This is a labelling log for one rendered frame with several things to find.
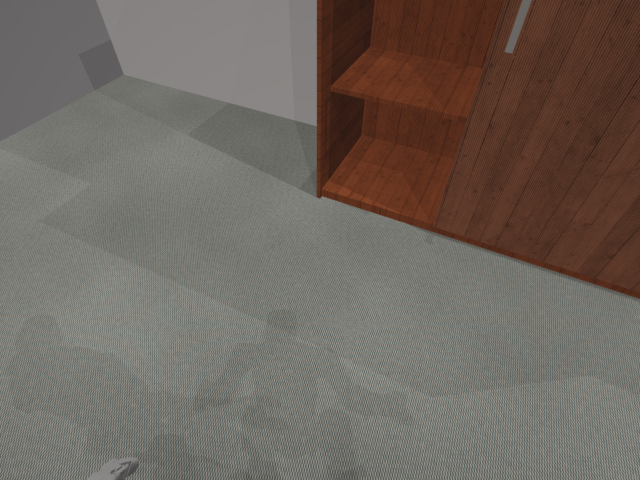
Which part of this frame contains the handle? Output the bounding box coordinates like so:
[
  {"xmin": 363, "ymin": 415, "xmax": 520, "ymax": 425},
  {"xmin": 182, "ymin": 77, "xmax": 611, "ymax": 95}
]
[{"xmin": 505, "ymin": 0, "xmax": 532, "ymax": 53}]

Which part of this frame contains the wardrobe door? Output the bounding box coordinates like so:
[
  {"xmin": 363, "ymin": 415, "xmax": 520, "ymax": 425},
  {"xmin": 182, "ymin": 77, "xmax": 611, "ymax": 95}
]
[{"xmin": 433, "ymin": 0, "xmax": 640, "ymax": 293}]

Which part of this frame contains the robot left hand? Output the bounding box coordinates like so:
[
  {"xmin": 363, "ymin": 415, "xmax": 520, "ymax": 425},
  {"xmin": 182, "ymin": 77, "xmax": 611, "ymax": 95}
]
[{"xmin": 87, "ymin": 457, "xmax": 139, "ymax": 480}]

